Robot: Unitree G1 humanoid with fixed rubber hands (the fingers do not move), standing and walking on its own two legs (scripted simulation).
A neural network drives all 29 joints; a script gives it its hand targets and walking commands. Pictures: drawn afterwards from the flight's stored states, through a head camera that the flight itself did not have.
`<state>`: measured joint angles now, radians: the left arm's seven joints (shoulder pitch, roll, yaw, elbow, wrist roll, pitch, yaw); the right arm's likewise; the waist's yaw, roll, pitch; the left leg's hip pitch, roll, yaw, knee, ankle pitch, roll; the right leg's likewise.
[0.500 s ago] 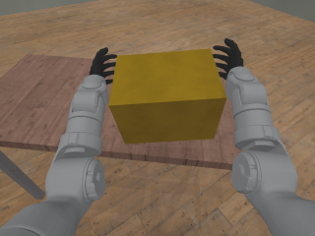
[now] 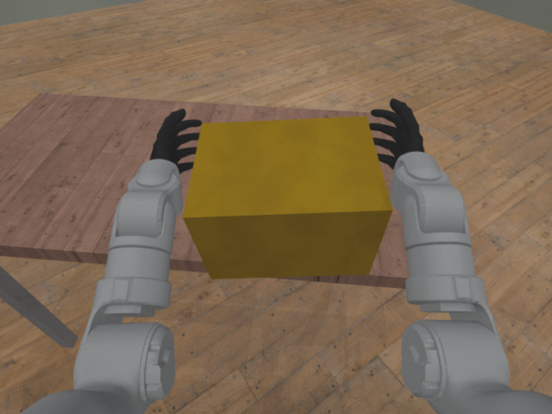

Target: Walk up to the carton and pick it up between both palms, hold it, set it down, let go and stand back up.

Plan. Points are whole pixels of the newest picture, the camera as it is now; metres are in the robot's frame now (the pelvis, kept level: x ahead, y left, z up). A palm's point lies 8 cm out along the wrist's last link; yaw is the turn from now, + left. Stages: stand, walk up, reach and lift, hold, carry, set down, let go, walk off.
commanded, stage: reach and lift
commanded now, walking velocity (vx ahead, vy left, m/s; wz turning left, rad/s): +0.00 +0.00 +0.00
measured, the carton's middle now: (286, 200) +0.37 +0.01 +0.12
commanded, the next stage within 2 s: hold in 0.52 s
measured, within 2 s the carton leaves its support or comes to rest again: neither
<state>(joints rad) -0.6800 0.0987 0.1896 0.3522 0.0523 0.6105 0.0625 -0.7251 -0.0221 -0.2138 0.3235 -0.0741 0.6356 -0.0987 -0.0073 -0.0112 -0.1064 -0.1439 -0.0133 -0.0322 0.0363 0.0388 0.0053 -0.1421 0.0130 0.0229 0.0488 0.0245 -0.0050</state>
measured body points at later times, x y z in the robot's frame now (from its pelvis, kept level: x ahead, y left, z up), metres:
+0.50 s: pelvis -0.01 +0.01 +0.00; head -0.03 +0.02 +0.45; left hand +0.37 +0.18 +0.16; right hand +0.37 -0.15 +0.18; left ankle +0.03 +0.11 -0.76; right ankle +0.03 -0.11 -0.76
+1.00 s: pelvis -0.02 +0.00 +0.00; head -0.04 +0.00 +0.45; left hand +0.36 +0.17 +0.17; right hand +0.36 -0.16 +0.19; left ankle +0.03 +0.11 -0.76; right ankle +0.02 -0.11 -0.76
